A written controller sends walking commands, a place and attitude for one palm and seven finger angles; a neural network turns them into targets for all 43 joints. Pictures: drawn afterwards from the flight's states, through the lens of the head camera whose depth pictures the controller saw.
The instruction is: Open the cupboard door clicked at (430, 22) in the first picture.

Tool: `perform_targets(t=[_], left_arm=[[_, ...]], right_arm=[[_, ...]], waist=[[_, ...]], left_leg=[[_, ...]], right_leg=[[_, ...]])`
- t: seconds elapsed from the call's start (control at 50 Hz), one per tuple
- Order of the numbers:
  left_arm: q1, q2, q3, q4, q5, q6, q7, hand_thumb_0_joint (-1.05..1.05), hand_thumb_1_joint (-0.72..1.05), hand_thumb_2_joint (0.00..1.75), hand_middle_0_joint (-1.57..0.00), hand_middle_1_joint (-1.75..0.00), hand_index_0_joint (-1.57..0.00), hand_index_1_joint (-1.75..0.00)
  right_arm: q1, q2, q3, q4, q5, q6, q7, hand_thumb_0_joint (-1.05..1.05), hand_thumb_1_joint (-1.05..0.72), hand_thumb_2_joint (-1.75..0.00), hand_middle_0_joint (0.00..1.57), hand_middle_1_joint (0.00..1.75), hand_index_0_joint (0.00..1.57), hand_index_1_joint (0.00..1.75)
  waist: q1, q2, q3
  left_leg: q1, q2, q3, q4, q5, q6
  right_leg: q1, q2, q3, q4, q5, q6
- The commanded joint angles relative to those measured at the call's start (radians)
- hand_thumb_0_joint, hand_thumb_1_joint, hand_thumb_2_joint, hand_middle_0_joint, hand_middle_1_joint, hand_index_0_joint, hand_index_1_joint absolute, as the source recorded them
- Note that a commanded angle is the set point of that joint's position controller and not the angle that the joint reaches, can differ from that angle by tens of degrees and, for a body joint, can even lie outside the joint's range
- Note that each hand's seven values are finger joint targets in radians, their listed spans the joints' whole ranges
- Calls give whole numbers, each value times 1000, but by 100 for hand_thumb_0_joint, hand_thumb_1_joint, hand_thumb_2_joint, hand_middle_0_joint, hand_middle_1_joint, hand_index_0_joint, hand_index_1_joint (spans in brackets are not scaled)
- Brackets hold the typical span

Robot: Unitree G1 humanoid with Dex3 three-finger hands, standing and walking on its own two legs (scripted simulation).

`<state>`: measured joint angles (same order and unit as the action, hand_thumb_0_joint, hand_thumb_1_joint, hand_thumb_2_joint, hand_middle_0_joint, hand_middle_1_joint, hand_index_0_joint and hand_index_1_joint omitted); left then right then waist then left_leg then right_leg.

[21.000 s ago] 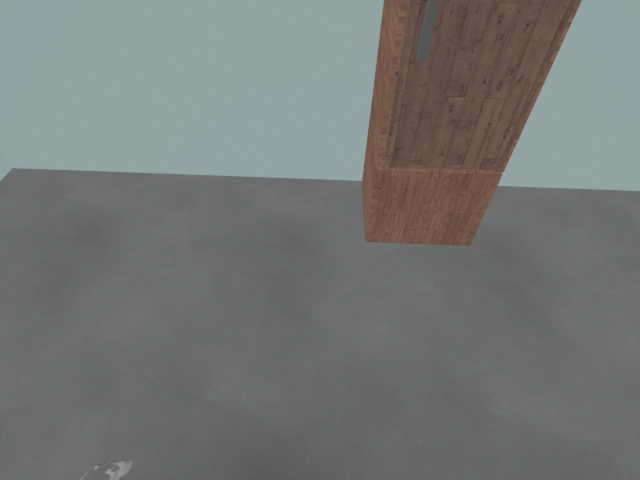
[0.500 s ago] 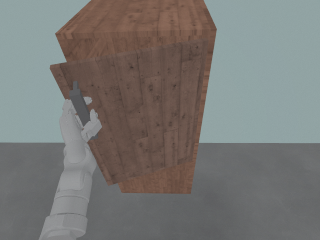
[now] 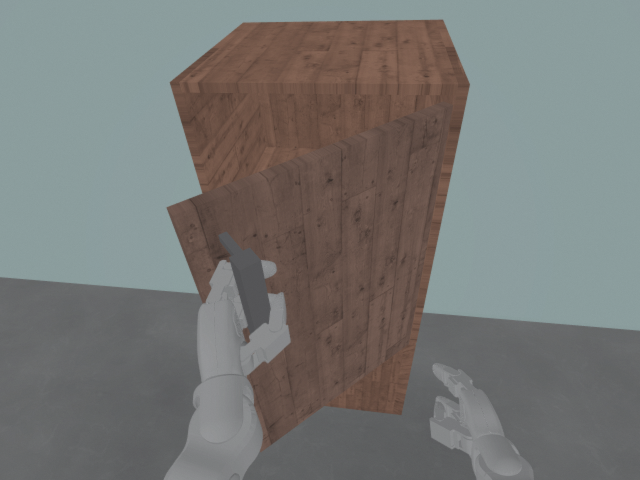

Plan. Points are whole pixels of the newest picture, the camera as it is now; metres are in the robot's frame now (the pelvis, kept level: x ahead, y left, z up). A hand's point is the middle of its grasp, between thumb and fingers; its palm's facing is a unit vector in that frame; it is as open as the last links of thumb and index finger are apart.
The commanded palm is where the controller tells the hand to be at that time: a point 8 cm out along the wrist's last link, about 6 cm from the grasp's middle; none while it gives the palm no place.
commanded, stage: open thumb and fingers to let go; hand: left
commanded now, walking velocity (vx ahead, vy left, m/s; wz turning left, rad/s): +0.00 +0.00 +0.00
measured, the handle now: (247, 296) +0.29 +0.12 +0.13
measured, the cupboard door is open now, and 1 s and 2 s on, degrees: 44 42 43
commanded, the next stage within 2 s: slide the hand sideways off the handle in 0.80 s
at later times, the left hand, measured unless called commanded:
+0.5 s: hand (264, 319) +0.25 +0.09 +0.14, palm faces +0.34 -0.94 +0.03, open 12.5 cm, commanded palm +0.20 +0.12 +0.13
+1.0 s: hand (264, 326) +0.24 +0.09 +0.14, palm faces +0.12 -0.99 -0.03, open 15.3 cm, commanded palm +0.21 +0.13 +0.13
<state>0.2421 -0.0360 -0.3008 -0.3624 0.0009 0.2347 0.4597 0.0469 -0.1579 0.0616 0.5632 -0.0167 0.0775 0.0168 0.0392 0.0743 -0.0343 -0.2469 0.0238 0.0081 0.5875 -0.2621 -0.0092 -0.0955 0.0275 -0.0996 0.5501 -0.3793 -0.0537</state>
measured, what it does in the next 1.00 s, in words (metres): stands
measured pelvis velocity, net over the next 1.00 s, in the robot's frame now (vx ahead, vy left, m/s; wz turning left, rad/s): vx -0.01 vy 0.01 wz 0.00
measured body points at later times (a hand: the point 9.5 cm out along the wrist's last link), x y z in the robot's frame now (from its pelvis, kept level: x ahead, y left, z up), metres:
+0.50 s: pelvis -0.01 +0.00 +0.00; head -0.05 -0.03 +0.45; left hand +0.23 +0.14 +0.14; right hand +0.17 -0.22 -0.09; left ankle +0.04 +0.13 -0.73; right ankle -0.04 -0.08 -0.73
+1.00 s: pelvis -0.01 +0.01 +0.00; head -0.04 +0.00 +0.45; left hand +0.23 +0.14 +0.14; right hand +0.20 -0.17 -0.07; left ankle +0.04 +0.13 -0.73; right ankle -0.04 -0.08 -0.73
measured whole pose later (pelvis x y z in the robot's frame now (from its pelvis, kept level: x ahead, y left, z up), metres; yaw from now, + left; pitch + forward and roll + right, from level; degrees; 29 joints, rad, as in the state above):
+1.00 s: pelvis -0.01 +0.01 +0.00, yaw +0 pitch -5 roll +0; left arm 0.16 0.01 -0.24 -0.28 0.02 0.16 0.26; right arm 0.10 -0.17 0.06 0.58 -0.01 0.12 -0.02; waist 0.05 0.05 0.01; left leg -0.23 0.01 0.02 0.55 -0.23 0.01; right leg -0.09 0.01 -0.09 0.53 -0.35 -0.04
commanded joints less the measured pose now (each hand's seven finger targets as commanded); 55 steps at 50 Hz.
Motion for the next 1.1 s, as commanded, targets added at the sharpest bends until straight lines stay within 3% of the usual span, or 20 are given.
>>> perform_targets(t=[0.0,0.06,0.16,0.22,0.26,0.28,0.36,0.44,0.52,0.66,0.68,0.76,0.82,0.88,0.9,0.92,0.94,1.0,1.04,1.08], left_arm=[[-335,-61,93,-154,19,-57,46,0,76,84,-39,-134,-39,-134],[-307,-72,83,-137,27,-58,39,0,55,75,-38,-131,-38,-131],[-314,-70,68,-150,31,-80,12,0,20,60,-35,-127,-35,-127],[-287,-51,82,-168,21,-93,0,0,-1,51,-33,-125,-33,-125],[-285,-30,104,-162,14,-98,-5,0,-15,45,-32,-124,-32,-124],[-267,-10,128,-163,14,-100,-3,0,-22,42,-32,-123,-32,-123],[-264,-45,95,-172,9,-114,8,0,-50,30,-30,-120,-30,-120],[-294,-31,100,-162,7,-128,15,0,-50,30,-28,-110,-28,-110],[-344,-65,54,-144,33,-127,22,0,-50,30,-25,-90,-25,-90],[-296,-60,77,-125,35,-99,26,0,-50,30,-19,-55,-19,-55],[-275,-52,85,-121,37,-93,26,0,-50,30,-18,-50,-18,-50],[-321,-77,68,-125,32,-80,31,0,-50,30,-15,-30,-15,-30],[-331,-78,70,-127,30,-70,36,0,-50,30,-15,-30,-15,-30],[-340,-91,62,-104,28,-59,41,0,-50,30,-15,-30,-15,-30],[-322,-14,-100,-110,83,-109,-171,0,-50,30,-15,-30,-15,-30],[-366,73,-10,-161,41,-156,-278,0,-50,30,-15,-30,-15,-30],[-365,108,-1,-172,28,-182,-344,0,-50,30,-15,-30,-15,-30],[-337,112,6,-167,-52,-204,-494,0,-50,30,-15,-30,-15,-30],[-325,69,13,-144,-116,-179,-524,0,-50,30,-15,-30,-15,-30],[-292,65,69,-117,-170,-152,-510,0,-50,30,-15,-30,-15,-30]], right_arm=[[-166,-91,-31,-119,-10,-16,-28,0,-90,-90,20,30,20,30],[-157,-86,-31,-126,-13,-13,-33,0,-90,-90,20,30,20,30],[-135,-88,-38,-130,-10,-21,-36,0,-90,-90,20,30,20,30],[-129,-91,-39,-135,-9,-26,-38,0,-90,-90,20,30,20,30],[-129,-92,-39,-133,-9,-28,-42,0,-90,-90,20,30,20,30],[-130,-90,-41,-131,-8,-29,-43,0,-90,-90,20,30,20,30],[-133,-94,-44,-133,-10,-42,-40,0,-90,-90,20,30,20,30],[-134,-101,-51,-127,-11,-55,-43,0,-90,-90,20,30,20,30],[-131,-103,-51,-121,-10,-59,-39,0,-90,-90,20,30,20,30],[-128,-94,-48,-128,-12,-40,-37,0,-90,-90,20,30,20,30],[-133,-93,-48,-128,-10,-32,-35,0,-90,-90,20,30,20,30],[-142,-91,-39,-130,-9,-20,-29,0,-90,-90,20,30,20,30],[-151,-91,-39,-128,-10,-15,-27,0,-90,-90,20,30,20,30],[-159,-90,-36,-122,-8,-9,-24,0,-90,-90,20,30,20,30],[-94,-136,-38,-123,-11,2,-18,0,-90,-90,20,30,20,30],[-83,-124,-44,-151,6,4,-33,0,-90,-90,20,30,20,30],[-87,-121,-40,-166,10,1,-49,0,-90,-90,20,30,20,30],[-66,-113,-25,-194,27,-20,-64,0,-90,-90,20,30,20,30],[-74,-114,-19,-211,39,-40,-69,0,-90,-90,20,30,20,30],[-87,-121,-15,-213,47,-63,-71,0,-90,-90,20,30,20,30]], waist=[[3,-123,-61],[8,-147,-106],[3,-163,-122],[10,-144,-127],[9,-157,-113],[22,-135,-105],[12,-112,-82],[6,-144,-59],[-3,-115,-52],[17,-168,-103],[24,-137,-91],[10,-132,-69],[14,-98,-75],[13,-112,-54],[-88,-175,0],[-49,-145,-84],[-32,-105,-121],[-41,-49,-142],[-44,-81,-100],[-24,-113,-58]], left_leg=[[152,-27,-26,-31,171,35],[156,-30,-19,-29,206,35],[158,-24,-23,-39,214,36],[156,-24,-20,-46,214,35],[148,-26,-16,-46,203,36],[148,-25,-16,-49,198,34],[152,-26,-11,-43,181,34],[153,-26,-14,-45,147,36],[165,-24,-21,-51,136,37],[177,-24,-15,-61,201,37],[174,-22,-14,-62,202,35],[173,-20,-16,-61,195,34],[179,-16,-21,-66,182,30],[167,-15,-29,-64,165,28],[190,-23,-38,-82,179,45],[192,-20,-30,-90,186,47],[208,-24,-22,-86,206,52],[230,-19,-28,-95,187,46],[208,-13,-42,-111,135,43],[176,-7,-57,-130,77,36]], right_leg=[[-171,-41,76,-149,269,29],[-130,-51,87,-143,347,35],[-109,-55,94,-138,376,40],[-96,-56,95,-139,380,39],[-97,-58,102,-152,368,43],[-96,-56,102,-160,339,37],[-122,-57,107,-172,293,36],[-147,-56,113,-197,209,37],[-172,-53,100,-194,164,30],[-115,-47,85,-170,291,30],[-116,-45,83,-171,289,25],[-140,-39,74,-167,269,24],[-148,-36,67,-165,230,18],[-163,-32,60,-169,197,17],[-208,-28,83,-142,265,30],[-159,-28,78,-123,300,26],[-139,-29,85,-112,333,22],[-147,-27,63,-108,307,21],[-168,-18,44,-124,241,25],[-184,-9,25,-135,165,27]])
